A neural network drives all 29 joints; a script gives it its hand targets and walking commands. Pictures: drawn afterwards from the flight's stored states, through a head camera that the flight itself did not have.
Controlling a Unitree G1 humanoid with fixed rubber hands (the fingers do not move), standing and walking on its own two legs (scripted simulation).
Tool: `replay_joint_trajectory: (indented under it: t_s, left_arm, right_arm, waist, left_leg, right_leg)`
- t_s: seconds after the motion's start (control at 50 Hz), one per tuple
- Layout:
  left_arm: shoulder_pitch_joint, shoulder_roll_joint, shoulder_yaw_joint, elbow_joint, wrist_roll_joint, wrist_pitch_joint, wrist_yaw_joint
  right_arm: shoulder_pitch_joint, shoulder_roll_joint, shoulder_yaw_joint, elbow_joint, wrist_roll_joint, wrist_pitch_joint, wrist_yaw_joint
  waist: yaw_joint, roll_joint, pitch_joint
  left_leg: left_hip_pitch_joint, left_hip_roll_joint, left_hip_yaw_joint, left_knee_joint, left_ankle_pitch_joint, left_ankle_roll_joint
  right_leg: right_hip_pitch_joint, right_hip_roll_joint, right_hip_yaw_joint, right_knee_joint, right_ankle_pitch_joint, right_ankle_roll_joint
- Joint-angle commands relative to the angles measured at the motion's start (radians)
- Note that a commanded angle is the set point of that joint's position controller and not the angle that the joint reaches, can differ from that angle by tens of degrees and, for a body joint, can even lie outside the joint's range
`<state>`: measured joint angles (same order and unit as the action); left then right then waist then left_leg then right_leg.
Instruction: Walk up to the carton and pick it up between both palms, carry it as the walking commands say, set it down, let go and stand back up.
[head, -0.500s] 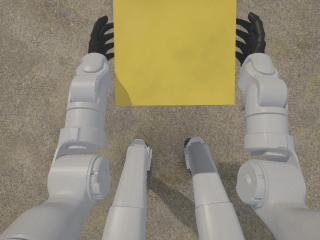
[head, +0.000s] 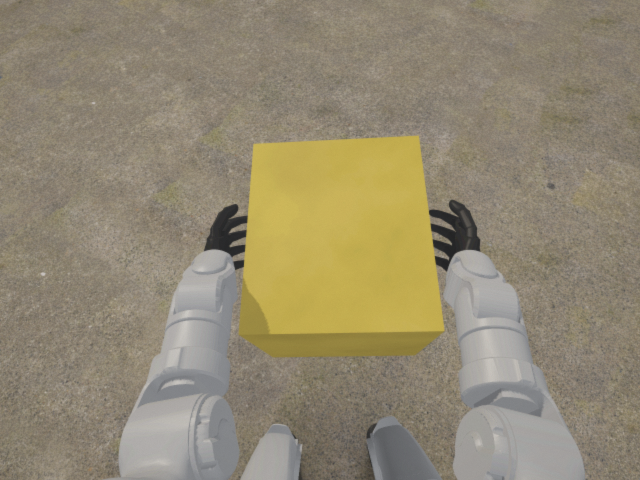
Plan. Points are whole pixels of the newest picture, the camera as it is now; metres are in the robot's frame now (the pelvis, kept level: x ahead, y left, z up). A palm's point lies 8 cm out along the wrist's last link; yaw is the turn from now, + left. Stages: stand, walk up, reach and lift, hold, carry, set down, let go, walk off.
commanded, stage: reach and lift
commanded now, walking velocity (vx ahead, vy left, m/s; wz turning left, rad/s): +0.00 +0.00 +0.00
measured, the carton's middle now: (339, 256) +0.43 -0.01 -0.08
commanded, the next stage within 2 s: none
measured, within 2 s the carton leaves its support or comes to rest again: neither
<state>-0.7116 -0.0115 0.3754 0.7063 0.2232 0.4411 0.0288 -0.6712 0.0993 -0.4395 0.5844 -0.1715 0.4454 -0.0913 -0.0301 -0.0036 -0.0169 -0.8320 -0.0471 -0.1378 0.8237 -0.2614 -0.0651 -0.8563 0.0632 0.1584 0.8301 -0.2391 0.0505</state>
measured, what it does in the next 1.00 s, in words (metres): rises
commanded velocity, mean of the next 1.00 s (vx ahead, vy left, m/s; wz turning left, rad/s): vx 0.00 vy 0.00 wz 0.00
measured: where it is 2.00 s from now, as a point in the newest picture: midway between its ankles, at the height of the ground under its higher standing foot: outside the picture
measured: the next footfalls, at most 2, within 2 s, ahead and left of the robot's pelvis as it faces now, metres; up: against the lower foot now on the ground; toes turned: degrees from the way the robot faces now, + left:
none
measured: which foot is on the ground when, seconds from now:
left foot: down 0.00-1.00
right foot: down 0.00-1.00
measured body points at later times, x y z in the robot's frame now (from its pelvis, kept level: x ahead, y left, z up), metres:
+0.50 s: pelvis +0.10 +0.02 +0.06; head +0.11 +0.03 +0.51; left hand +0.40 +0.17 +0.03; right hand +0.40 -0.15 +0.04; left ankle +0.08 +0.15 -0.69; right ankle +0.09 -0.13 -0.69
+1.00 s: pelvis +0.06 +0.00 +0.06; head +0.01 +0.00 +0.51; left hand +0.36 +0.16 +0.08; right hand +0.36 -0.16 +0.09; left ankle +0.08 +0.15 -0.69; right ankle +0.09 -0.13 -0.69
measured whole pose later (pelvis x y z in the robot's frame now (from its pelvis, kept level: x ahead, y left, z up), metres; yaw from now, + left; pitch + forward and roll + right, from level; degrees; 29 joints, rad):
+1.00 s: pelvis +0.06 +0.00 +0.06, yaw +0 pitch -5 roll +0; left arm -0.30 -0.14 0.27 0.37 0.29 0.71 0.01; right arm -0.30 0.16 -0.33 0.32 -0.28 0.71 0.01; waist -0.01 0.01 -0.02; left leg -0.10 -0.01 -0.14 0.35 -0.17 -0.03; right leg -0.12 0.02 0.13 0.36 -0.15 0.03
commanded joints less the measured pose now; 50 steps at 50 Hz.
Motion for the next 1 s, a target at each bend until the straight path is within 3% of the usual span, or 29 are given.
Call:
replay_joint_trajectory:
  t_s: [0.0,0.02,0.06,0.14,0.18,0.22,0.24,0.34,0.36,0.38,0.4,0.44,0.46,0.48,0.54,0.58,0.6,0.64,0.68,0.7,0.74,0.76,0.78,0.8,0.84,0.86,0.88,0.94,0.98]
  left_arm:
    - [-0.616,-0.973,-0.334,0.005,-0.082,-0.055,-0.388]
    - [-0.651,-0.963,-0.344,0.004,-0.111,-0.062,-0.384]
    - [-0.619,-0.996,-0.384,-0.068,-0.127,-0.050,-0.381]
    - [-0.535,-1.011,-0.405,-0.027,-0.134,-0.047,-0.375]
    - [-0.426,-1.010,-0.469,-0.086,-0.130,-0.028,-0.370]
    - [-0.414,-1.017,-0.514,-0.130,-0.147,-0.032,-0.372]
    - [-0.445,-1.019,-0.542,-0.199,-0.210,-0.047,-0.371]
    - [-0.423,-1.077,-0.729,-0.418,-0.253,-0.037,-0.342]
    - [-0.314,-1.071,-0.715,-0.370,-0.251,-0.030,-0.330]
    - [-0.216,-1.118,-0.746,-0.330,-0.237,-0.002,-0.314]
    - [-0.181,-1.113,-0.773,-0.402,-0.269,-0.004,-0.304]
    - [-0.212,-1.142,-0.856,-0.524,-0.285,-0.009,-0.288]
    - [-0.179,-1.149,-0.871,-0.537,-0.292,-0.003,-0.276]
    - [-0.142,-1.129,-0.840,-0.488,-0.281,0.015,-0.265]
    - [-0.080,-1.085,-0.811,-0.498,-0.270,0.035,-0.269]
    - [0.020,-1.051,-0.737,-0.406,-0.221,0.085,-0.266]
    - [-0.012,-1.066,-0.747,-0.432,-0.221,0.094,-0.259]
    - [-0.081,-1.095,-0.767,-0.523,-0.230,0.124,-0.263]
    - [-0.037,-1.120,-0.805,-0.580,-0.277,0.152,-0.255]
    - [-0.158,-1.041,-0.768,-0.567,-0.233,0.152,-0.266]
    - [-0.143,-1.052,-0.747,-0.577,-0.229,0.156,-0.267]
    - [-0.113,-1.081,-0.796,-0.625,-0.261,0.161,-0.275]
    - [-0.043,-1.048,-0.737,-0.568,-0.221,0.191,-0.264]
    - [-0.102,-1.068,-0.783,-0.626,-0.225,0.193,-0.276]
    - [-0.077,-1.021,-0.700,-0.477,-0.218,0.218,-0.286]
    - [-0.135,-1.014,-0.672,-0.503,-0.189,0.197,-0.292]
    - [-0.225,-1.024,-0.737,-0.570,-0.246,0.185,-0.307]
    - [-0.374,-0.975,-0.638,-0.404,-0.228,0.196,-0.352]
    - [-0.461,-1.040,-0.679,-0.431,-0.260,0.172,-0.378]
  right_arm:
    - [-0.580,1.008,0.465,0.113,0.056,0.000,0.377]
    - [-0.499,1.041,0.465,0.203,0.033,0.011,0.377]
    - [-0.498,1.023,0.436,0.150,0.064,0.001,0.387]
    - [-0.476,1.037,0.497,0.093,0.053,0.009,0.383]
    - [-0.394,1.003,0.513,0.032,0.080,0.000,0.400]
    - [-0.397,1.043,0.595,-0.024,0.121,0.009,0.389]
    - [-0.409,1.069,0.662,-0.090,0.149,0.013,0.384]
    - [-0.216,1.038,0.693,-0.190,0.136,0.009,0.379]
    - [-0.218,0.995,0.702,-0.195,0.141,0.018,0.374]
    - [-0.106,0.981,0.674,-0.161,0.124,0.026,0.376]
    - [-0.060,0.984,0.716,-0.195,0.128,0.032,0.372]
    - [-0.011,1.006,0.722,-0.261,0.132,0.036,0.382]
    - [-0.055,1.000,0.770,-0.301,0.179,0.046,0.391]
    - [-0.011,0.935,0.714,-0.290,0.144,0.052,0.389]
    - [-0.065,1.009,0.816,-0.338,0.193,0.088,0.399]
    - [-0.038,0.945,0.756,-0.330,0.146,0.115,0.392]
    - [0.011,0.962,0.717,-0.232,0.128,0.142,0.392]
    - [0.020,0.919,0.696,-0.284,0.097,0.170,0.406]
    - [-0.043,0.935,0.800,-0.405,0.192,0.186,0.399]
    - [-0.006,0.963,0.732,-0.310,0.150,0.186,0.400]
    - [-0.084,0.981,0.800,-0.352,0.194,0.199,0.403]
    - [-0.096,0.964,0.832,-0.452,0.212,0.195,0.404]
    - [-0.071,0.971,0.793,-0.388,0.203,0.214,0.402]
    - [-0.101,0.982,0.833,-0.473,0.196,0.206,0.392]
    - [-0.196,0.944,0.809,-0.442,0.193,0.230,0.392]
    - [-0.201,0.966,0.776,-0.384,0.170,0.234,0.394]
    - [-0.145,1.008,0.789,-0.378,0.208,0.223,0.399]
    - [-0.314,0.971,0.692,-0.281,0.141,0.231,0.396]
    - [-0.375,1.076,0.749,-0.252,0.194,0.208,0.400]
  waist:
    - [0.026,-0.045,-0.598]
    - [-0.030,-0.075,-0.541]
    - [-0.043,0.069,-0.548]
    - [-0.004,-0.039,-0.560]
    - [-0.044,0.065,-0.619]
    - [0.023,0.073,-0.639]
    - [0.009,-0.045,-0.710]
    - [-0.055,0.072,-0.828]
    - [-0.018,0.057,-0.806]
    - [-0.076,0.141,-0.669]
    - [-0.040,0.062,-0.670]
    - [-0.099,0.088,-0.689]
    - [-0.068,0.133,-0.684]
    - [-0.101,0.076,-0.570]
    - [0.011,-0.019,-0.576]
    - [0.000,-0.053,-0.385]
    - [-0.025,0.049,-0.325]
    - [-0.050,0.031,-0.286]
    - [0.005,0.035,-0.382]
    - [-0.024,0.064,-0.243]
    - [0.038,0.013,-0.322]
    - [0.021,-0.022,-0.408]
    - [0.043,0.038,-0.321]
    - [0.006,0.060,-0.396]
    - [0.014,-0.059,-0.259]
    - [0.061,-0.069,-0.222]
    - [0.045,0.012,-0.236]
    - [-0.001,-0.054,-0.195]
    - [0.036,-0.015,-0.343]
  left_leg:
    - [0.199,-0.075,0.173,-0.162,-0.126,0.101]
    - [0.206,-0.051,0.139,-0.181,-0.115,0.089]
    - [0.171,-0.062,0.151,-0.235,-0.063,0.087]
    - [0.350,-0.076,0.128,-0.264,0.065,0.079]
    - [0.382,-0.073,0.121,-0.297,0.158,0.064]
    - [0.419,-0.083,0.147,-0.300,0.181,0.079]
    - [0.477,-0.082,0.123,-0.314,0.275,0.077]
    - [0.727,-0.075,0.084,-0.341,0.588,0.031]
    - [0.757,-0.072,0.076,-0.349,0.637,0.024]
    - [0.761,-0.065,0.069,-0.352,0.699,0.014]
    - [0.790,-0.059,0.045,-0.364,0.780,0.013]
    - [0.838,-0.050,0.016,-0.371,0.858,-0.007]
    - [0.858,-0.041,0.017,-0.383,0.854,-0.008]
    - [0.870,-0.024,0.011,-0.370,0.875,0.004]
    - [0.829,-0.060,0.050,-0.462,0.619,0.025]
    - [0.738,-0.061,0.031,-0.480,0.545,0.046]
    - [0.732,-0.056,0.034,-0.507,0.475,0.039]
    - [0.825,-0.050,0.034,-0.501,0.473,0.021]
    - [0.880,-0.057,0.036,-0.504,0.586,0.015]
    - [0.775,-0.077,0.049,-0.529,0.417,0.017]
    - [0.825,-0.064,0.047,-0.545,0.348,0.039]
    - [0.921,-0.067,0.062,-0.528,0.465,0.032]
    - [0.826,-0.068,0.064,-0.534,0.466,0.029]
    - [0.843,-0.085,0.085,-0.527,0.412,0.026]
    - [0.835,-0.063,0.071,-0.555,0.214,0.062]
    - [0.801,-0.059,0.080,-0.553,0.156,0.068]
    - [0.766,-0.076,0.105,-0.545,0.130,0.071]
    - [0.718,-0.082,0.134,-0.545,-0.084,0.093]
    - [0.699,-0.078,0.141,-0.511,-0.064,0.096]
  right_leg:
    - [0.364,0.024,-0.105,-0.215,-0.160,-0.046]
    - [0.378,0.044,-0.129,-0.226,-0.122,-0.051]
    - [0.455,0.030,-0.144,-0.241,-0.021,-0.061]
    - [0.486,0.045,-0.167,-0.285,0.085,-0.025]
    - [0.607,0.037,-0.157,-0.285,0.229,-0.035]
    - [0.638,0.018,-0.129,-0.313,0.228,-0.033]
    - [0.705,0.037,-0.142,-0.315,0.344,-0.013]
    - [0.766,0.057,-0.127,-0.355,0.596,-0.010]
    - [0.768,0.057,-0.130,-0.361,0.604,-0.007]
    - [0.685,0.050,-0.120,-0.369,0.595,-0.017]
    - [0.749,0.064,-0.127,-0.391,0.647,-0.015]
    - [0.736,0.087,-0.119,-0.414,0.651,-0.019]
    - [0.751,0.070,-0.104,-0.428,0.608,-0.015]
    - [0.634,0.074,-0.140,-0.421,0.558,-0.008]
    - [0.779,0.061,-0.098,-0.460,0.539,-0.001]
    - [0.774,0.061,-0.113,-0.462,0.501,-0.002]
    - [0.796,0.044,-0.093,-0.481,0.445,-0.008]
    - [0.746,0.070,-0.119,-0.520,0.360,-0.030]
    - [0.853,0.078,-0.112,-0.528,0.468,-0.018]
    - [0.815,0.057,-0.107,-0.522,0.407,-0.031]
    - [0.860,0.058,-0.125,-0.514,0.364,-0.014]
    - [0.857,0.087,-0.134,-0.535,0.413,-0.006]
    - [0.898,0.060,-0.120,-0.526,0.441,-0.012]
    - [0.941,0.053,-0.116,-0.531,0.450,-0.012]
    - [0.785,0.047,-0.131,-0.530,0.216,0.002]
    - [0.776,0.056,-0.141,-0.537,0.126,-0.001]
    - [0.828,0.040,-0.111,-0.538,0.165,-0.023]
    - [0.731,0.020,-0.129,-0.562,-0.085,-0.021]
    - [0.847,0.015,-0.102,-0.555,-0.069,-0.028]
